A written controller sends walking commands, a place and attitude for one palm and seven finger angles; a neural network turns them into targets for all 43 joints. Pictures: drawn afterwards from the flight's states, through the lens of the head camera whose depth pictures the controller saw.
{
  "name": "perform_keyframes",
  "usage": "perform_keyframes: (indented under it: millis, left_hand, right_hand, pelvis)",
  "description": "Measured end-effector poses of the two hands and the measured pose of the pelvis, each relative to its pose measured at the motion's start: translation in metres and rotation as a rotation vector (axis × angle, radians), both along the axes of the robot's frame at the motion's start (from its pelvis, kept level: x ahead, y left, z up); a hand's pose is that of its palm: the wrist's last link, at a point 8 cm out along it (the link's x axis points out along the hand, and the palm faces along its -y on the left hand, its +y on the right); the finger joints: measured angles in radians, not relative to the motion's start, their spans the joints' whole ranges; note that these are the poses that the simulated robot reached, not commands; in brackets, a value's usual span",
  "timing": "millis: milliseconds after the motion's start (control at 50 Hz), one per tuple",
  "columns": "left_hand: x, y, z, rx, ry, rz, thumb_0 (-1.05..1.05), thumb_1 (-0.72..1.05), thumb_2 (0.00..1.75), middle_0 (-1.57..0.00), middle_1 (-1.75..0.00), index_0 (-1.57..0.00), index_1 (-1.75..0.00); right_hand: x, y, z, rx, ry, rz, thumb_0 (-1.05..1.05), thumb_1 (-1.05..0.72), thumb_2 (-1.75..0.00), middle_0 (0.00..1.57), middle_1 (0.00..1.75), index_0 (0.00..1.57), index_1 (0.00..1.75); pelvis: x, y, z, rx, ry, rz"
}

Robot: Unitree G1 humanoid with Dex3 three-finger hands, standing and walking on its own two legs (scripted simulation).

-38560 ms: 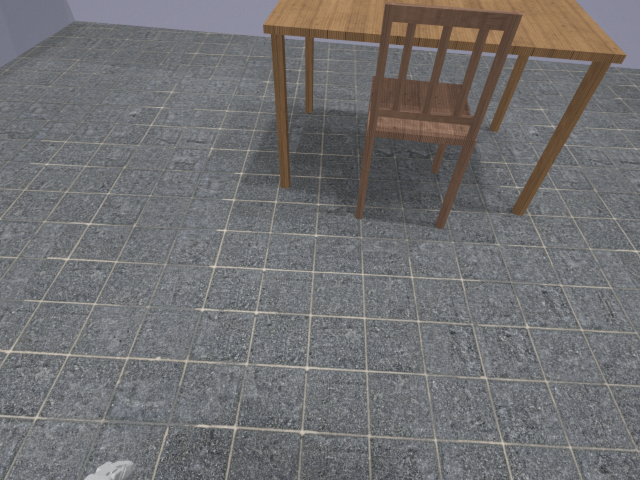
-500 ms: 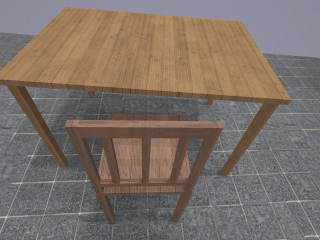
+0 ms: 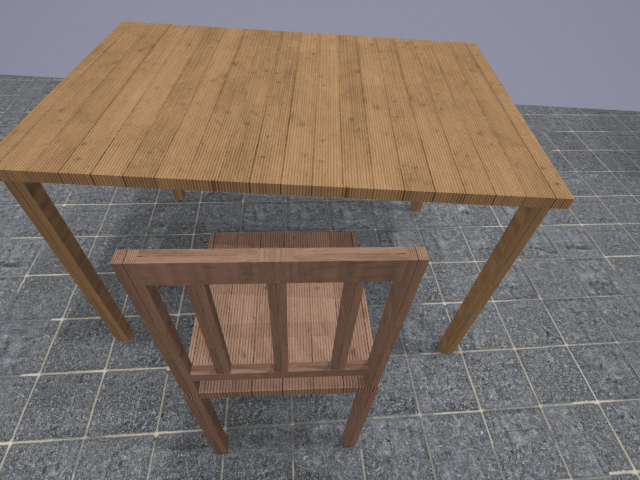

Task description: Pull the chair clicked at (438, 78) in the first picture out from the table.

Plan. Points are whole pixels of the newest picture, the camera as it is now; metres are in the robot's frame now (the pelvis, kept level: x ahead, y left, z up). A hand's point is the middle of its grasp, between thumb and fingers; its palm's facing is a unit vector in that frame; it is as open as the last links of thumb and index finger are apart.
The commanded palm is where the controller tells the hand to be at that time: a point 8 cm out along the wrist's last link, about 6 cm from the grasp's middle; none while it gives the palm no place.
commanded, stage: look again from close up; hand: left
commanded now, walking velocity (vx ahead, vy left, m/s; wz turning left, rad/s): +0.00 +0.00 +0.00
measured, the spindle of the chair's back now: (279, 329) +0.35 +0.08 -0.08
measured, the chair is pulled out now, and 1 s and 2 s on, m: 0.17 0.17 0.17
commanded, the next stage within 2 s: none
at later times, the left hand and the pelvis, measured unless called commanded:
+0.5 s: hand out of the picture -0.01 +0.15 -0.18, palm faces +0.01 -0.99 -0.15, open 7.4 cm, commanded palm none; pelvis +0.00 -0.02 +0.00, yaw +0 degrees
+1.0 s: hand out of the picture -0.01 +0.14 -0.18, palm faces +0.00 -0.99 -0.15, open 7.4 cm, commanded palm none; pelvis -0.01 -0.02 +0.00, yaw +0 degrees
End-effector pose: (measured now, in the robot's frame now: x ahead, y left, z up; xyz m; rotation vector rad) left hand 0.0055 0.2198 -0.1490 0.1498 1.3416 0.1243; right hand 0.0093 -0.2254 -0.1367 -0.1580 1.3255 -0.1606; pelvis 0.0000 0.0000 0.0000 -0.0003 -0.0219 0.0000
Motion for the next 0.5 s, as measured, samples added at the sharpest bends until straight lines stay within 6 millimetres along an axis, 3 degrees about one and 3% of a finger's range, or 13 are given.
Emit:
perform_keyframes:
  millis: [500]
  left_hand:
    - [-0.017, -0.023, -0.002, -0.025, 0.037, 0.008, 0.00, 0.91, 0.90, -0.20, -0.30, -0.20, -0.30]
  right_hand:
    - [-0.014, -0.010, 0.000, 0.009, 0.043, -0.011, 0.00, -0.92, -0.90, 0.20, 0.30, 0.20, 0.30]
  pelvis:
    - [-0.003, -0.016, 0.002, -0.001, 0.006, -0.001]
